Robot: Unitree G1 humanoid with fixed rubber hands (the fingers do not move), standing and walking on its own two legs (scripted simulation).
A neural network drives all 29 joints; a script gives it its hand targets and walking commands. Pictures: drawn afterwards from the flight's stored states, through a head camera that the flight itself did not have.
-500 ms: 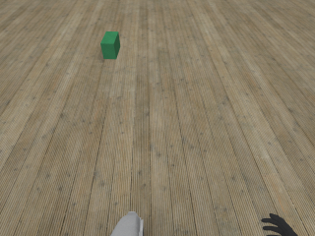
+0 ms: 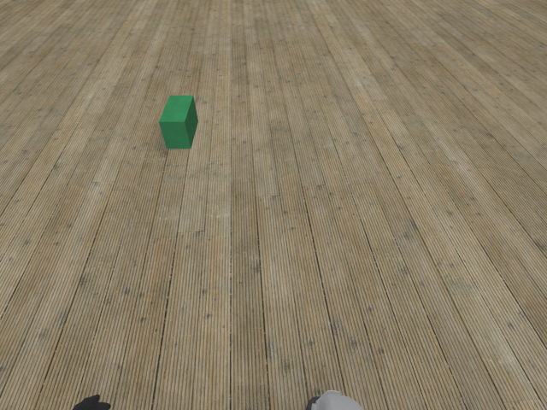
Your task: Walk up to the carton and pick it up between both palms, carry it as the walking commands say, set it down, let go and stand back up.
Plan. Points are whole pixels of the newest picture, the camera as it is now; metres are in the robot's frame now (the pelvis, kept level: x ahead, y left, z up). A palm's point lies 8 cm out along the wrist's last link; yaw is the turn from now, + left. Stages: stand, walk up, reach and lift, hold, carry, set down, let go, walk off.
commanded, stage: walk up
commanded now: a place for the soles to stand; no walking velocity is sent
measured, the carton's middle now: (180, 121) +1.82 +0.50 -0.65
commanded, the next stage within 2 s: none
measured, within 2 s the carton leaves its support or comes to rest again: neither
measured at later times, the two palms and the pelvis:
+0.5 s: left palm (31, 327) +0.31 +0.43 -0.11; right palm (373, 241) +0.43 -0.21 -0.06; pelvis +0.28 +0.09 -0.02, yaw +4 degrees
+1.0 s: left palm (22, 223) +0.53 +0.53 -0.08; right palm (296, 157) +0.73 -0.09 -0.08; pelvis +0.56 +0.20 -0.01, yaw +7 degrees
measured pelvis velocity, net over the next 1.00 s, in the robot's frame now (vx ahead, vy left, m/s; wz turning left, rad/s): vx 0.56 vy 0.20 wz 0.12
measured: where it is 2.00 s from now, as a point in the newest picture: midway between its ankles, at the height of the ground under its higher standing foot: (186, 233)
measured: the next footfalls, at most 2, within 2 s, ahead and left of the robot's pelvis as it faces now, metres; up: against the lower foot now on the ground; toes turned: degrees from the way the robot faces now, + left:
left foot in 0.38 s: +0.38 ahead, +0.23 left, +0.00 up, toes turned +10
right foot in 0.68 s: +0.54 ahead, +0.00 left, +0.00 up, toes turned -3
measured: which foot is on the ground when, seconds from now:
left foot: down 0.00-0.02, up 0.04-0.36, down 0.38-0.68, up 0.70-0.96, down 0.98-1.00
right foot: down 0.00-0.38, up 0.40-0.66, down 0.68-1.00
